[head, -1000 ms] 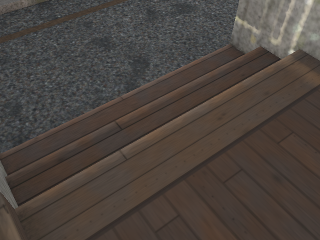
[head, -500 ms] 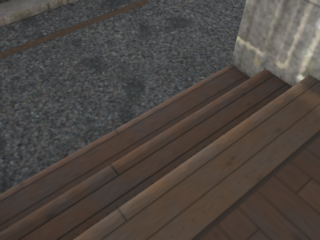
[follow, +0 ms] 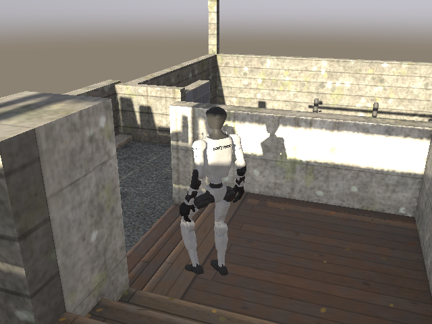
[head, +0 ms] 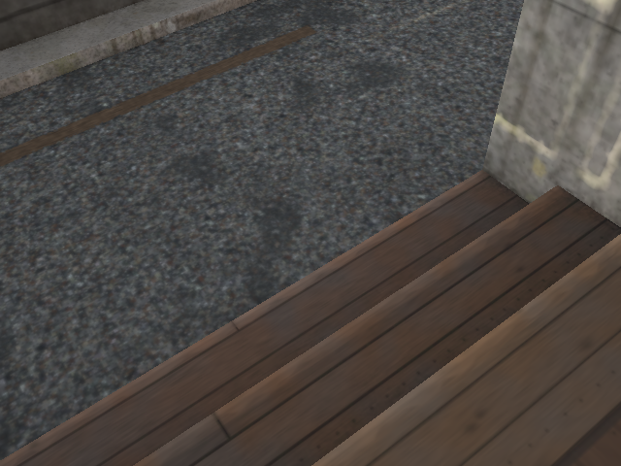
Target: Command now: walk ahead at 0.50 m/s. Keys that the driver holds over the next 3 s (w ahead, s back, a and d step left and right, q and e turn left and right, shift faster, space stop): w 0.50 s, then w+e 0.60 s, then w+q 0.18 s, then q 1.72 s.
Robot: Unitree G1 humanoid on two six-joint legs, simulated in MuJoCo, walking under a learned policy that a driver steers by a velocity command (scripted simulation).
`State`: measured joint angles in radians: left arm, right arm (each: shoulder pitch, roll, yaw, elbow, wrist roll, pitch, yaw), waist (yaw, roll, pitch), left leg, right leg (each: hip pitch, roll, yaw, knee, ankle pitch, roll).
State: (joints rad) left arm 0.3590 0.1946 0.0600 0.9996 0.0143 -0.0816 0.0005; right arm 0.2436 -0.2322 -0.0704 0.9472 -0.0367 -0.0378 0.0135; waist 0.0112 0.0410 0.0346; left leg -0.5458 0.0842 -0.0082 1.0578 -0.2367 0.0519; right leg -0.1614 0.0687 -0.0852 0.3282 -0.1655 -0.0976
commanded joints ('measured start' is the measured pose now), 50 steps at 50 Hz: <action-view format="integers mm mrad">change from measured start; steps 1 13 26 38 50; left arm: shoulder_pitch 59 123 -6 -256 106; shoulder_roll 101 129 90 79 276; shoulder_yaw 14 5 20 -1 72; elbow -26 14 -42 -133 -39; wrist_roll -4 14 0 8 8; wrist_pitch -15 10 84 88 70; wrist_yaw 4 21 9 -22 2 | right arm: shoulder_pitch -14 -237 98 248 138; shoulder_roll -25 -41 -87 -108 -108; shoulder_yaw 1 23 12 23 7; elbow -51 -158 -36 11 -63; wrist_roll -1 18 29 20 2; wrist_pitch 12 -6 -65 -43 -10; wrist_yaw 5 16 -6 -37 -27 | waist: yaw -18 3 23 -44 100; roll -94 -123 13 41 -256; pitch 36 45 17 60 -121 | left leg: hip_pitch -132 65 398 576 43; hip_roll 41 -71 120 122 -58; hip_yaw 0 65 -166 91 222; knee -69 -444 -906 -908 324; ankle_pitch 103 111 315 571 -193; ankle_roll -22 20 120 72 -13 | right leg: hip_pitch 45 207 -383 -515 382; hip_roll -276 -271 -129 -117 -224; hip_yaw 241 106 149 85 347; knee -211 -71 753 473 197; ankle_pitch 144 608 -53 228 291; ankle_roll -105 -74 46 47 -261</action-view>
